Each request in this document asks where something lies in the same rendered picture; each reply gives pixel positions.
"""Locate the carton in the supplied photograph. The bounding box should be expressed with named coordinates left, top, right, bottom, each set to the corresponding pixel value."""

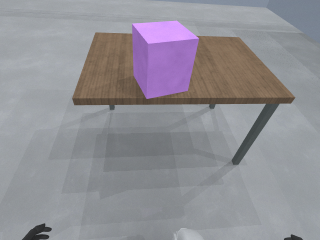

left=132, top=20, right=199, bottom=99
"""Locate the table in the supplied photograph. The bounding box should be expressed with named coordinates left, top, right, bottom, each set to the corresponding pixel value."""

left=72, top=32, right=295, bottom=165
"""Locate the left robot hand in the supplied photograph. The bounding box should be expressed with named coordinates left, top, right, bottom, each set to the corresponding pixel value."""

left=22, top=223, right=52, bottom=240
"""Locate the robot right thigh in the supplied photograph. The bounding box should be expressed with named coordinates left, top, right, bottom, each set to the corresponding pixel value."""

left=172, top=229, right=205, bottom=240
